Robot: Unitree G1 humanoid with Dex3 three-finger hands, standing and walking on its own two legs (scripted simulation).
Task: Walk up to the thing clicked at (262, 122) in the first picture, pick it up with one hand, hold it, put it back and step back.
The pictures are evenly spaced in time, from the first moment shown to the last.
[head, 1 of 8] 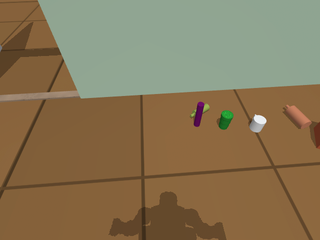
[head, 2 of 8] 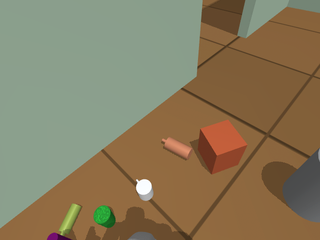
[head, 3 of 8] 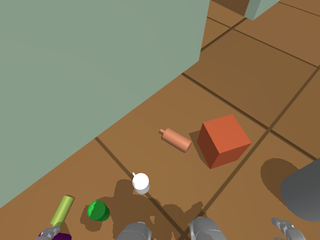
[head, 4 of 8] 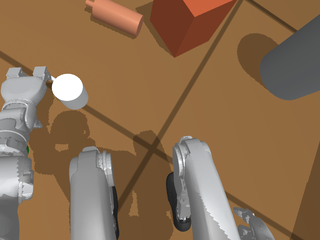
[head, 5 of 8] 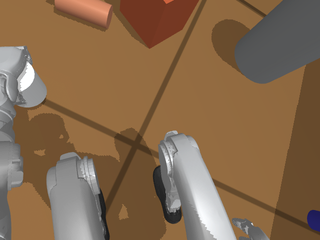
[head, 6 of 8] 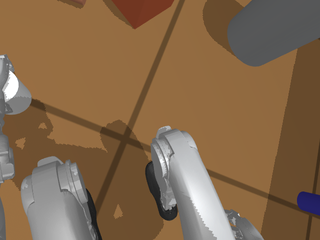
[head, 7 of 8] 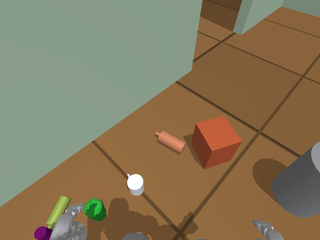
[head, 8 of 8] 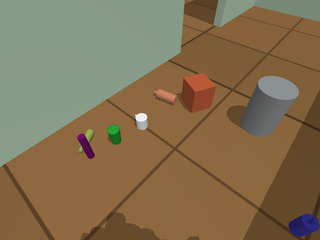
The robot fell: no
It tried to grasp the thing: yes
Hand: left
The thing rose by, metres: 0.63
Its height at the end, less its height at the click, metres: +0.00
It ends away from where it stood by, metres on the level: 0.01
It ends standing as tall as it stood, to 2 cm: yes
